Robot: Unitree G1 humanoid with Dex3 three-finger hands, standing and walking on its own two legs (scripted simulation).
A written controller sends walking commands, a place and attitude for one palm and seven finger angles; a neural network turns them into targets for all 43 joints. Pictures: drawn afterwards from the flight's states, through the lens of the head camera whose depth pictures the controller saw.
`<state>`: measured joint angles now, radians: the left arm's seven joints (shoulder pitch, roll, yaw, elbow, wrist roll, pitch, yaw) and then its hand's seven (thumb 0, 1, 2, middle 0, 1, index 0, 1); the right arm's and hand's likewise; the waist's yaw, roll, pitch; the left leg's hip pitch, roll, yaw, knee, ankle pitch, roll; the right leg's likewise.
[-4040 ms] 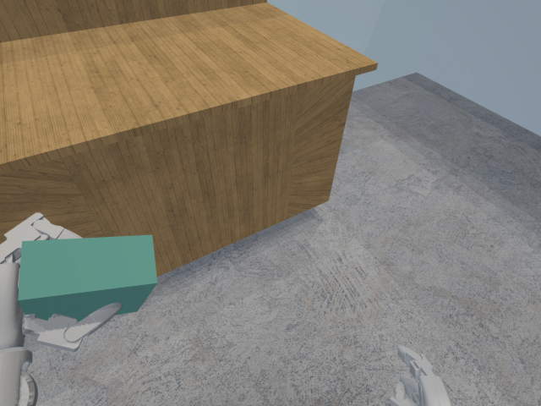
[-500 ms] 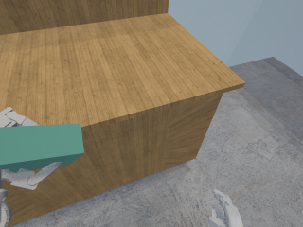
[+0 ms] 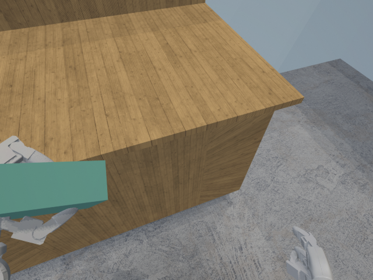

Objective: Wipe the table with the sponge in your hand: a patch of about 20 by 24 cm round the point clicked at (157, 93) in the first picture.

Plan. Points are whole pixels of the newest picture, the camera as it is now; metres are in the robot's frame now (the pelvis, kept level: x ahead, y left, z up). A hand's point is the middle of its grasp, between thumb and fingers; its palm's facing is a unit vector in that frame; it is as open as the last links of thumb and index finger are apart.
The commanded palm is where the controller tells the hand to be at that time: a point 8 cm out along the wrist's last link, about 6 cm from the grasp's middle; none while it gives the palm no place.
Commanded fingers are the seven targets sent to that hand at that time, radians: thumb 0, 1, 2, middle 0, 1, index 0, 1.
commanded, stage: come to a stop and stand still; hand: left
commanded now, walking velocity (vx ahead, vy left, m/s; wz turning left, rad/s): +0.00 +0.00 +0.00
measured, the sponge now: (68, 189) +0.22 +0.19 +0.16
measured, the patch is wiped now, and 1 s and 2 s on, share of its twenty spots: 0.00 0.00 0.00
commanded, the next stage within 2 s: look again from close up in 1.46 s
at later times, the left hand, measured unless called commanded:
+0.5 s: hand out of the picture +0.19 +0.36 +0.18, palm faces +0.51 -0.79 -0.34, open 9.6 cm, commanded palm +0.13 +0.36 +0.18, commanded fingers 0.00 0.10 1.30 -1.20 -1.60 -1.20 -1.60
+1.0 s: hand out of the picture +0.22 +0.31 +0.18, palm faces +0.45 -0.82 -0.34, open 9.6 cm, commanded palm +0.16 +0.34 +0.18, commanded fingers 0.00 0.10 1.30 -1.20 -1.60 -1.20 -1.60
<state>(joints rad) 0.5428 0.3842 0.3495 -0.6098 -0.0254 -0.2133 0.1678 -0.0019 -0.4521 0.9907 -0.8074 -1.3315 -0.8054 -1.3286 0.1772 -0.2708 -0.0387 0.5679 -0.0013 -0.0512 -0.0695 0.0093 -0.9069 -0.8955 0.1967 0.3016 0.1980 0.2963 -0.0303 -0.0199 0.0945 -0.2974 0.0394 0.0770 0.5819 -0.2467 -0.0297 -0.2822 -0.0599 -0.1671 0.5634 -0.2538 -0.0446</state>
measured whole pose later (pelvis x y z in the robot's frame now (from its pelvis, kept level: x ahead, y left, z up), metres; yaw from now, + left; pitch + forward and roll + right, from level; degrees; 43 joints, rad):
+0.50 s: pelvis -0.03 +0.08 +0.00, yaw +0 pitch -4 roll -2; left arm 0.30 0.37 0.41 -0.38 -0.01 -0.21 0.12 0.00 -0.45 0.99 -0.80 -1.33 -0.80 -1.33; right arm 0.25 -0.15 0.06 0.58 -0.01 -0.17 0.00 0.01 -0.90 -0.89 0.20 0.30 0.20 0.30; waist 0.06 -0.01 0.07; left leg -0.24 -0.02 0.11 0.48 -0.18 0.09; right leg -0.24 -0.02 0.00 0.49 -0.30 -0.02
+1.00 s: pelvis +0.01 +0.05 +0.01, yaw +2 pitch -1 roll -1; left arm 0.38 0.34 0.34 -0.43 -0.01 -0.22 0.12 0.00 -0.45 1.00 -0.80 -1.34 -0.80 -1.33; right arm 0.22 -0.19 0.03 0.58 -0.01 -0.13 -0.01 0.01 -0.90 -0.89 0.20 0.30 0.20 0.30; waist 0.04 -0.02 0.04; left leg -0.21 -0.01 0.08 0.43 -0.20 0.06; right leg -0.19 0.01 0.02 0.38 -0.17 0.01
